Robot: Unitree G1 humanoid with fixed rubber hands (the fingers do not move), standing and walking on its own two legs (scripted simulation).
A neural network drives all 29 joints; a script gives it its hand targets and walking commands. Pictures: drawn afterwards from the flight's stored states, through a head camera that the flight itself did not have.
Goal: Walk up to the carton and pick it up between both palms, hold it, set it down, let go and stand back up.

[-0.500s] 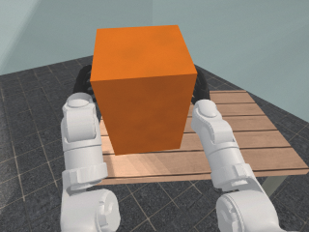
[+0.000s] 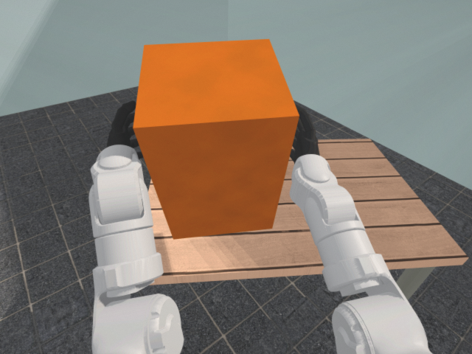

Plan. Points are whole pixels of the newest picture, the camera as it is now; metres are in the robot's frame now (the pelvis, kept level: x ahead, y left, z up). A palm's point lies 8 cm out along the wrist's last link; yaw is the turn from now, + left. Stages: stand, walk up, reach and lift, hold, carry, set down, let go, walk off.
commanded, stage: hold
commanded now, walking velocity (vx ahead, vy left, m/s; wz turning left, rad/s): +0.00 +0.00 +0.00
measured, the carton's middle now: (216, 148) +0.41 +0.02 +0.19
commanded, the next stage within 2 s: set down in 1.84 s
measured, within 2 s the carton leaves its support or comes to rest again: neither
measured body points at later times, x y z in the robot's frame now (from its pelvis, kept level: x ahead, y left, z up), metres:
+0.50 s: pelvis +0.00 +0.00 +0.00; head -0.05 +0.03 +0.45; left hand +0.38 +0.16 +0.23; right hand +0.38 -0.12 +0.22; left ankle +0.02 +0.13 -0.75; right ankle +0.07 -0.09 -0.75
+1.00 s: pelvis +0.00 +0.00 +0.00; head -0.05 +0.02 +0.45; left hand +0.38 +0.16 +0.23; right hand +0.38 -0.12 +0.21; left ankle +0.02 +0.13 -0.75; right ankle +0.07 -0.09 -0.75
